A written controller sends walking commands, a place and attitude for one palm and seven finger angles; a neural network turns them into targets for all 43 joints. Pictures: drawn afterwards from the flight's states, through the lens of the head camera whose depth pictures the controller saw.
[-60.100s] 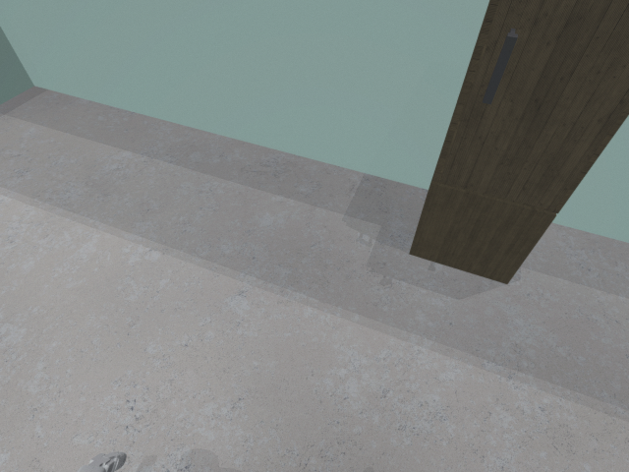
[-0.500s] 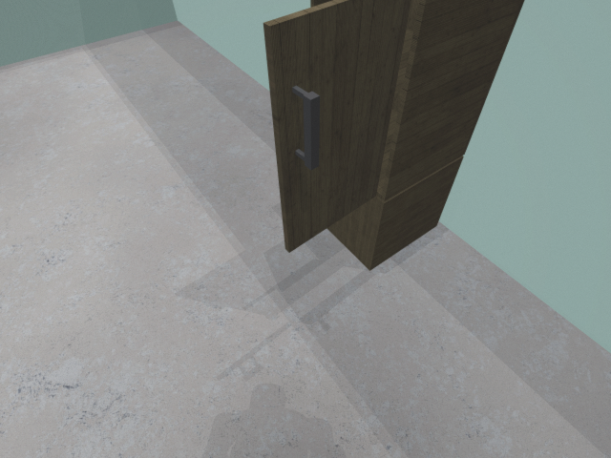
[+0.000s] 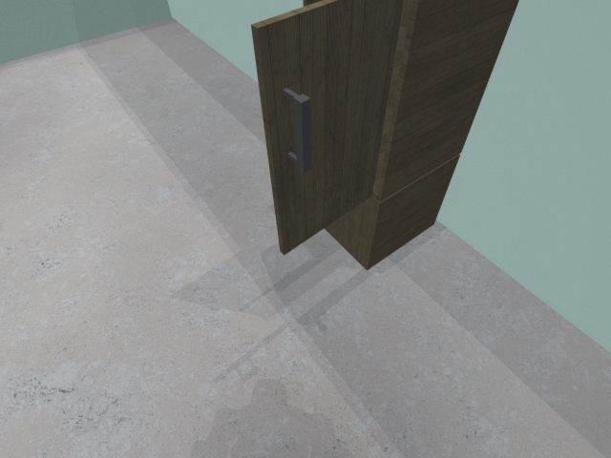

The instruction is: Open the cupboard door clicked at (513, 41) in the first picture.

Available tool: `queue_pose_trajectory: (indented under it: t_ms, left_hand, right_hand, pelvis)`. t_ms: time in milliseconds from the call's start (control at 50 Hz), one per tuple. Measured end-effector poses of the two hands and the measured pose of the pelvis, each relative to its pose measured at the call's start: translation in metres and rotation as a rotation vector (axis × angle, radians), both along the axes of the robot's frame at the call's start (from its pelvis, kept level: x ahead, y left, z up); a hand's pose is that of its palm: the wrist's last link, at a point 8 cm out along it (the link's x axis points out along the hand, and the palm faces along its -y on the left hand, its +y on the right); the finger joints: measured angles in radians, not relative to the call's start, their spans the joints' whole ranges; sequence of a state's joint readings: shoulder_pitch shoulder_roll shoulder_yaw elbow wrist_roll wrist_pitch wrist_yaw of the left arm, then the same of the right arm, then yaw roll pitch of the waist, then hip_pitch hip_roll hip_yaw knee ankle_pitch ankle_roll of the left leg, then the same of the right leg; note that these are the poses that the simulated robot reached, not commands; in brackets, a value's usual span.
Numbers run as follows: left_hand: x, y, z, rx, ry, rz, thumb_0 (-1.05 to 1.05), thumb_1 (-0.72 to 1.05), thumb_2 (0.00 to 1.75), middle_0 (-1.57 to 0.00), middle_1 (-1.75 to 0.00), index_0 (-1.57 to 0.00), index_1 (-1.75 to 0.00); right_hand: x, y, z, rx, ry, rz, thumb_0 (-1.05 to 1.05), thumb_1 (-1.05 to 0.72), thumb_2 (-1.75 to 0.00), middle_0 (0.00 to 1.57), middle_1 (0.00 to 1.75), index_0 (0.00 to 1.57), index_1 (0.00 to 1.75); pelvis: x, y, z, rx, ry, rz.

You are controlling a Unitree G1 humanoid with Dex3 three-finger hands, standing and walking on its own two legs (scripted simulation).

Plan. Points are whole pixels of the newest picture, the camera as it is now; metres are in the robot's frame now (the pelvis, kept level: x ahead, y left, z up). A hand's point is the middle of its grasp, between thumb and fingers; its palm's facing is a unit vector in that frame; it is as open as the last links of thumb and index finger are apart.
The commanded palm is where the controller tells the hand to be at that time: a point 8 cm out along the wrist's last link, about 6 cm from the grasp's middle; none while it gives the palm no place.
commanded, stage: look to check the result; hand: left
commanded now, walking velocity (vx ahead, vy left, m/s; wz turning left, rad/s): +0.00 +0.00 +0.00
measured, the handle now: (296, 131) +0.67 +0.06 +0.05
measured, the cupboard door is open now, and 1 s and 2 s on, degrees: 93 93 93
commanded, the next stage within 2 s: stand and wait in 0.42 s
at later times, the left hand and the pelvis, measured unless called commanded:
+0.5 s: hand out of the picture +0.09 +0.22 -0.15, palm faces +0.01 -0.95 -0.33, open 7.4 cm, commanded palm none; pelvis +0.02 -0.02 +0.00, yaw +0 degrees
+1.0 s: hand out of the picture +0.10 +0.21 -0.16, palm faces -0.01 -0.95 -0.32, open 7.4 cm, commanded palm none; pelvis +0.03 -0.02 +0.00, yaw -1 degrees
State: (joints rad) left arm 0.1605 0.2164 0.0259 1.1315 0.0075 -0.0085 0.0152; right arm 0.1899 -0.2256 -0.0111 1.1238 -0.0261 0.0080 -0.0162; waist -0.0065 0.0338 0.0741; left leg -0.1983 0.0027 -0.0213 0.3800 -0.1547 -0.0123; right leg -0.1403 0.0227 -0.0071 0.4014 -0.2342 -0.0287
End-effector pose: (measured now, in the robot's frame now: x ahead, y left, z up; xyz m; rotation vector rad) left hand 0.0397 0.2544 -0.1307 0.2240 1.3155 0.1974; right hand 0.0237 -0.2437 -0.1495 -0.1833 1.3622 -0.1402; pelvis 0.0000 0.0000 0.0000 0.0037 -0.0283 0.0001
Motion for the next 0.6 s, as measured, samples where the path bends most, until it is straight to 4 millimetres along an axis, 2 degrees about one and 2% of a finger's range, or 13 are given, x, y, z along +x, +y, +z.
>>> queue_pose_trajectory:
  t_ms: [140, 300, 460, 600]
  left_hand:
    - [0.004, 0.007, 0.004, 0.027, 0.007, 0.000, 0.00, 0.90, 0.90, -0.20, -0.30, -0.20, -0.30]
    - [0.019, 0.011, 0.009, 0.047, -0.018, -0.009, 0.00, 0.90, 0.90, -0.20, -0.30, -0.20, -0.30]
    - [0.037, 0.010, 0.012, 0.056, -0.049, -0.023, 0.00, 0.90, 0.90, -0.20, -0.30, -0.20, -0.30]
    - [0.048, 0.007, 0.013, 0.056, -0.061, -0.033, 0.00, 0.90, 0.90, -0.20, -0.30, -0.20, -0.30]
  right_hand:
    - [0.017, -0.017, 0.004, -0.028, -0.018, 0.012, 0.00, -0.91, -0.90, 0.20, 0.30, 0.20, 0.30]
    - [0.037, -0.033, 0.009, -0.053, -0.049, 0.032, 0.00, -0.91, -0.90, 0.20, 0.30, 0.20, 0.30]
    - [0.052, -0.043, 0.012, -0.065, -0.073, 0.039, 0.00, -0.91, -0.90, 0.20, 0.30, 0.20, 0.30]
    - [0.057, -0.048, 0.014, -0.071, -0.077, 0.038, 0.00, -0.91, -0.90, 0.20, 0.30, 0.20, 0.30]
  pelvis:
    - [0.005, -0.005, 0.001, 0.000, 0.000, -0.001]
    - [0.011, -0.010, 0.002, 0.002, -0.001, 0.001]
    - [0.016, -0.014, 0.002, 0.002, 0.000, 0.000]
    - [0.021, -0.017, 0.003, 0.003, 0.001, -0.002]
